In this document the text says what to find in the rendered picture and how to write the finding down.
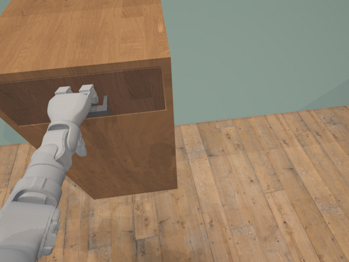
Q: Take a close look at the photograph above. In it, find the robot left forearm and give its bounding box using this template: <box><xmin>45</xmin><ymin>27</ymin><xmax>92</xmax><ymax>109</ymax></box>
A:
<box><xmin>0</xmin><ymin>120</ymin><xmax>80</xmax><ymax>220</ymax></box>

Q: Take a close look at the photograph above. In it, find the cabinet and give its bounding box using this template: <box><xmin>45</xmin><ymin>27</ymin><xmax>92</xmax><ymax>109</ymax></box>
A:
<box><xmin>0</xmin><ymin>0</ymin><xmax>178</xmax><ymax>199</ymax></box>

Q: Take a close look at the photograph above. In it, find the handle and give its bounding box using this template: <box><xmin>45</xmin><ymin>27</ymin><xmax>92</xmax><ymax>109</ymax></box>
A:
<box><xmin>86</xmin><ymin>96</ymin><xmax>110</xmax><ymax>118</ymax></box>

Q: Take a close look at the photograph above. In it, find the left robot hand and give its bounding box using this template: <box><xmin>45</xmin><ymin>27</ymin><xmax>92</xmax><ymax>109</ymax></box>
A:
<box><xmin>47</xmin><ymin>84</ymin><xmax>99</xmax><ymax>157</ymax></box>

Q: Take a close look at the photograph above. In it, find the left robot upper arm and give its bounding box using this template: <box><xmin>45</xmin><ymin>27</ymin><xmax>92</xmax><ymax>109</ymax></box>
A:
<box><xmin>0</xmin><ymin>201</ymin><xmax>61</xmax><ymax>262</ymax></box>

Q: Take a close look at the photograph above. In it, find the drawer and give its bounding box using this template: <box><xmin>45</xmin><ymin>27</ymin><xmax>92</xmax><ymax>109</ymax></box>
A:
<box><xmin>0</xmin><ymin>66</ymin><xmax>165</xmax><ymax>126</ymax></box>

